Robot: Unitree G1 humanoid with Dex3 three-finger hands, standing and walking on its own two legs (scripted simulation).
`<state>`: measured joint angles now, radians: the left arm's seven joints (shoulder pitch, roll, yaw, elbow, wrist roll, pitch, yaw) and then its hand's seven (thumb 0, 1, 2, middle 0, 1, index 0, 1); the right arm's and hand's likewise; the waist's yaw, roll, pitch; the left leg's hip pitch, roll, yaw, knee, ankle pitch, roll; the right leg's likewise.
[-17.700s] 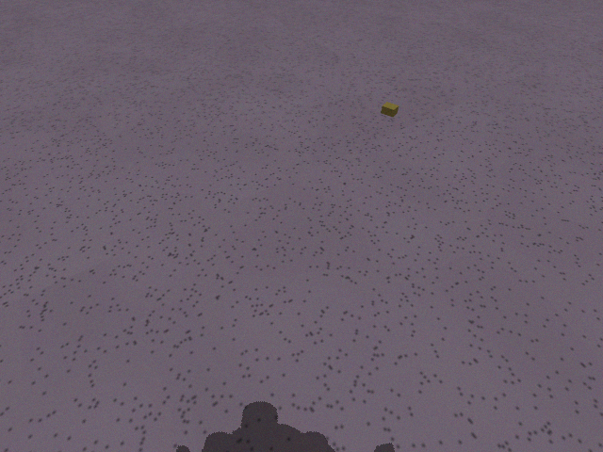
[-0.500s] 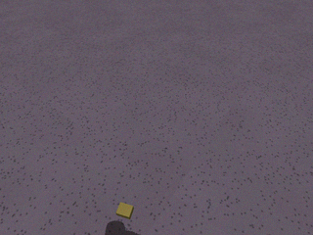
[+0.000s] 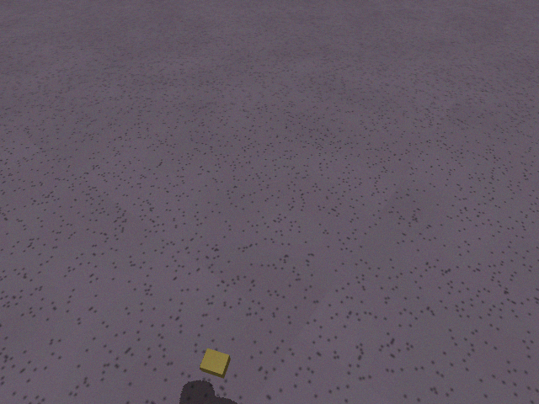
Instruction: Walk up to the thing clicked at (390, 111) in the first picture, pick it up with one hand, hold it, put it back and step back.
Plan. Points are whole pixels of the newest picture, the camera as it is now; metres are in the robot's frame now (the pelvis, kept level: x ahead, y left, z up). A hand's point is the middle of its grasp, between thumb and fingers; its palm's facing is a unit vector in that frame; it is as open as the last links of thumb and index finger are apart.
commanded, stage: stand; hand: left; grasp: from above
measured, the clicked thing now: (215, 363) +0.40 +0.21 -0.76
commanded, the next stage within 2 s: rise first in 0.12 s
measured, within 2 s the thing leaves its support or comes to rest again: neither
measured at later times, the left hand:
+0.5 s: hand out of the picture +0.14 +0.26 -0.17, palm faces +0.00 -0.93 -0.37, open 9.4 cm
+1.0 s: hand out of the picture +0.13 +0.27 -0.25, palm faces -0.02 -0.83 -0.55, open 14.1 cm
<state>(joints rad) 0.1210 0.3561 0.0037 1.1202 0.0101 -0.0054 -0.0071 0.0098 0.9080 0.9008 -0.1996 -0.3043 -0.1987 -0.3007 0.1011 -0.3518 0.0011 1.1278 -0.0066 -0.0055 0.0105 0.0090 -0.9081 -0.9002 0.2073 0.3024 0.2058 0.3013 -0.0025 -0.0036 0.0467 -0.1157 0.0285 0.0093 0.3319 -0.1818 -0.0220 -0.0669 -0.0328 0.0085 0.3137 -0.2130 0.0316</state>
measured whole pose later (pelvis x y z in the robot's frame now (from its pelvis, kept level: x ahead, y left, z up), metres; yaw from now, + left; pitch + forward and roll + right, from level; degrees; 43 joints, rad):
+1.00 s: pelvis -0.01 +0.00 -0.09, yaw +0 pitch +18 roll -2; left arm 0.09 0.25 0.17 0.65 0.25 0.35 0.18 0.00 -0.52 1.01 -0.06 -1.05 -0.04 -1.07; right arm 0.17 -0.22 -0.03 0.62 -0.01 -0.08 -0.05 0.01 -0.84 -0.88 0.21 0.30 0.21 0.30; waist -0.01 0.01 -0.12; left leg -0.92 0.05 -0.04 1.10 -0.50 -0.02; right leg -0.84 -0.01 -0.01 1.07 -0.53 0.03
